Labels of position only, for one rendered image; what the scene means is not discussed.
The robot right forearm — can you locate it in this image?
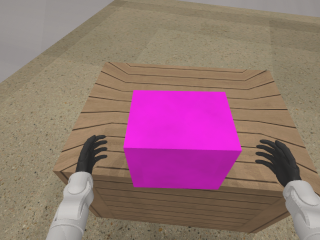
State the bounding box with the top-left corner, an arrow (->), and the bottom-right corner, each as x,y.
282,180 -> 320,240

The carton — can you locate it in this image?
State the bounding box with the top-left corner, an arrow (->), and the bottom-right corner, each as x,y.
123,90 -> 242,190

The right robot hand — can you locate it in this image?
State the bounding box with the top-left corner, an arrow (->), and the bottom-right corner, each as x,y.
255,139 -> 302,187

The robot left forearm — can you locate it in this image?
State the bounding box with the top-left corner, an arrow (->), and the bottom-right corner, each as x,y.
46,171 -> 94,240

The left robot hand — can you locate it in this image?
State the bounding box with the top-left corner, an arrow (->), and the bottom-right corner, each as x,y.
75,135 -> 108,175

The pedestal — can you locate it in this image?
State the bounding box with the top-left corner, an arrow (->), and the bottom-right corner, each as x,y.
52,62 -> 320,234

